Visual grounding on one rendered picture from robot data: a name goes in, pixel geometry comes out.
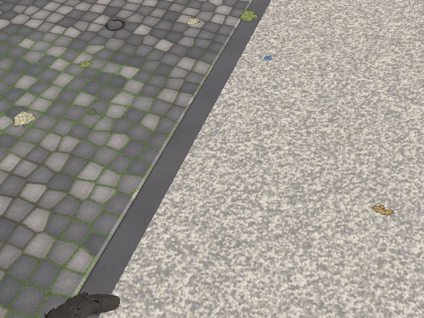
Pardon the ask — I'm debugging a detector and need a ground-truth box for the robot left hand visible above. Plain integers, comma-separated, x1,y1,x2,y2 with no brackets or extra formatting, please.
44,292,120,318

